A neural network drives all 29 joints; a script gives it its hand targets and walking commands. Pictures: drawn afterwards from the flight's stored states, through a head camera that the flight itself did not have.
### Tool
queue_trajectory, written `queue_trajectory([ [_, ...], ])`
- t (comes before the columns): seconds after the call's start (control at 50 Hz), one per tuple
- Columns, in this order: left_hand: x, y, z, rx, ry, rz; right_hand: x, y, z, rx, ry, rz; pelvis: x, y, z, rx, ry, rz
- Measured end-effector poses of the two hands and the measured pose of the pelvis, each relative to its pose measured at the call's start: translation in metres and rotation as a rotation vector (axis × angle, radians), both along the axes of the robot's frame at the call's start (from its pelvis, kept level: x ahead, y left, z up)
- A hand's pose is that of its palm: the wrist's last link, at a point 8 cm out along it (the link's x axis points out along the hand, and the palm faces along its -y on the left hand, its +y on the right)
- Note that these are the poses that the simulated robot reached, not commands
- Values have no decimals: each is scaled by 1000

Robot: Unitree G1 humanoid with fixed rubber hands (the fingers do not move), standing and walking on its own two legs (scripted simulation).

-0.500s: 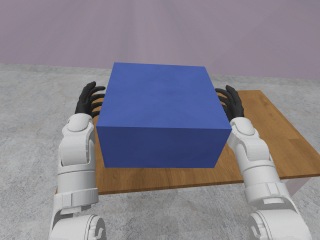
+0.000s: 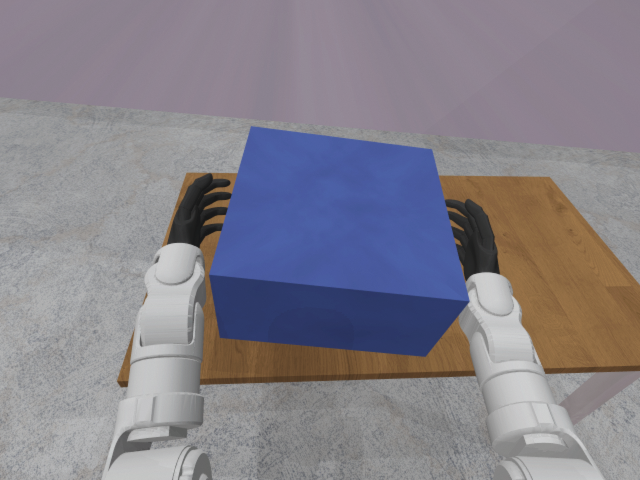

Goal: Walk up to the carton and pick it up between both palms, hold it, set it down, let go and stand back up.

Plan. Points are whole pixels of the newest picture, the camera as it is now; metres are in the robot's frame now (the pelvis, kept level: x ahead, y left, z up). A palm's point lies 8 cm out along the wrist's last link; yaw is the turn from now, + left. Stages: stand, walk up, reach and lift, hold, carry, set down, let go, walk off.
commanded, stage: set down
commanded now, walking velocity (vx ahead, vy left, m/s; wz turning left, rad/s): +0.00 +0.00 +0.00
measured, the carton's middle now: (334, 236) +0.41 -0.01 +0.11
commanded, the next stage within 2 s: none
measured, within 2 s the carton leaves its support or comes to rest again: neither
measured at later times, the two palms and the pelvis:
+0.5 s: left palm (198, 245) +0.38 +0.17 +0.12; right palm (472, 267) +0.36 -0.19 +0.10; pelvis +0.01 +0.00 +0.00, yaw +0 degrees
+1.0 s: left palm (204, 252) +0.40 +0.17 +0.08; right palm (460, 265) +0.38 -0.19 +0.08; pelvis +0.01 +0.00 +0.00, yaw -1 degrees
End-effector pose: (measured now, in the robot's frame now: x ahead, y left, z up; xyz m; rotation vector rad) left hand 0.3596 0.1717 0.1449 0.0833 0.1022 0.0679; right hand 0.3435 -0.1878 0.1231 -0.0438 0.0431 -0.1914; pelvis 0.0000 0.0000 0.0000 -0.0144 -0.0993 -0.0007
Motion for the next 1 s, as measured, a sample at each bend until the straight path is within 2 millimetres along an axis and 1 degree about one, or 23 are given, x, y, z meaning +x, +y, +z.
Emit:
queue_trajectory([
  [0.14, 8, -6, -9, -7, 5, -7, 5, -6, -2, -13, 4, -8, 6, -1, 0, -2, 20, -3],
  [0.26, 12, -6, -13, -9, 16, -6, 9, -6, -4, -19, 13, -9, 9, 0, 0, -3, 29, -7],
  [0.44, 15, -3, -24, -6, 41, -5, 12, -3, -17, -22, 37, -7, 8, 1, 1, -2, 42, -4],
  [0.66, 24, -7, -40, -12, 80, -6, 18, -7, -33, -17, 74, -10, 3, 0, 1, -1, 59, -15],
  [0.8, 29, -8, -51, -27, 94, -2, 25, -8, -37, -31, 87, -6, 4, -3, 2, 2, 81, -18],
  [0.92, 34, -5, -58, -34, 91, 3, 33, -5, -39, -39, 85, 0, 8, -3, 2, 1, 98, -19],
  [1.0, 38, -2, -63, -32, 102, 6, 37, -3, -44, -36, 95, 3, 9, -2, 2, 1, 105, -17],
])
